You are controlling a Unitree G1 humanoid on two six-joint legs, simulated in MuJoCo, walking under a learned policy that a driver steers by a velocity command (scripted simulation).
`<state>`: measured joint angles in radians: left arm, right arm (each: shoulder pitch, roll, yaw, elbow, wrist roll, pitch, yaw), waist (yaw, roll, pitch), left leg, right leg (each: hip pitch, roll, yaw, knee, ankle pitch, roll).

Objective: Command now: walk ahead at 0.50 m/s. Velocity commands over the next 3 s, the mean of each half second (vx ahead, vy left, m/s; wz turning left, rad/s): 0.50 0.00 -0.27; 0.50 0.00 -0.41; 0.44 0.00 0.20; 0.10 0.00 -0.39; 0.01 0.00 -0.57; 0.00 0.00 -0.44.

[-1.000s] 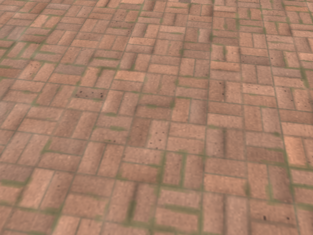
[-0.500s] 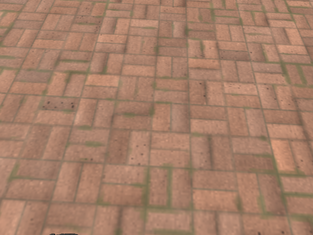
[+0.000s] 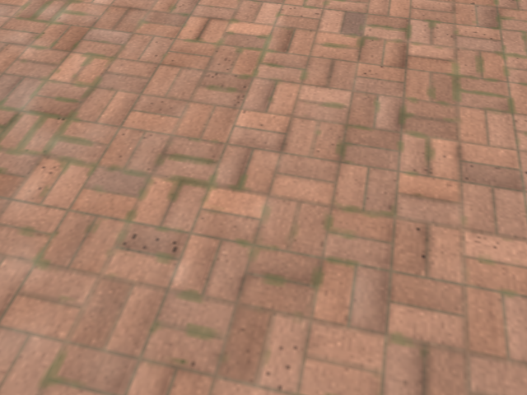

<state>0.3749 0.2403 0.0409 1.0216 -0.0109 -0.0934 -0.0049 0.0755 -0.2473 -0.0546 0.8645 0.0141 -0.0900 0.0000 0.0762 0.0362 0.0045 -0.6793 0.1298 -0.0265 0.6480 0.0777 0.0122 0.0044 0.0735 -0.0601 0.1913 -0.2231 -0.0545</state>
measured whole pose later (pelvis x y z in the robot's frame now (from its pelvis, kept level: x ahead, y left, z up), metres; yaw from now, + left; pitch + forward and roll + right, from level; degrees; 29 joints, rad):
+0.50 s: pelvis +0.29 +0.05 +0.00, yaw -11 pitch +0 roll +2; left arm 0.16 0.26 0.08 0.89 -0.02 -0.04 -0.01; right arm 0.33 -0.24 -0.07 0.97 -0.02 -0.11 -0.01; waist -0.05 -0.03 0.01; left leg 0.00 -0.03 0.23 0.22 -0.24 0.04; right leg -0.70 -0.12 0.06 0.83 0.02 -0.04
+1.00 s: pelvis +0.56 -0.07 +0.00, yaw -23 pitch +2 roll +0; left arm 0.31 0.23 0.07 0.85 -0.01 -0.07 0.00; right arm 0.09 -0.28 -0.07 0.82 0.00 -0.10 0.00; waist 0.04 0.04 0.02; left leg -0.70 0.14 -0.04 0.81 -0.03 -0.02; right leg -0.10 0.10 0.02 0.26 -0.19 -0.10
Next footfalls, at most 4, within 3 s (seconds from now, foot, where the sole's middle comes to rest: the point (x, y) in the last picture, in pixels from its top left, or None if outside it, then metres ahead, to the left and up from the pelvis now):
0.14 left None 0.28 0.15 -0.78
0.70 right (346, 385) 0.53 -0.13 -0.78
1.24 left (319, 255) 0.92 -0.06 -0.78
1.72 right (397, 226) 1.05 -0.31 -0.78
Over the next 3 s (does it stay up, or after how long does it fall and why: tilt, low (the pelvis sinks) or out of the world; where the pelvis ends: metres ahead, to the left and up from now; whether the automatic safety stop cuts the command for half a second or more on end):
stays up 0.99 -0.17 -0.01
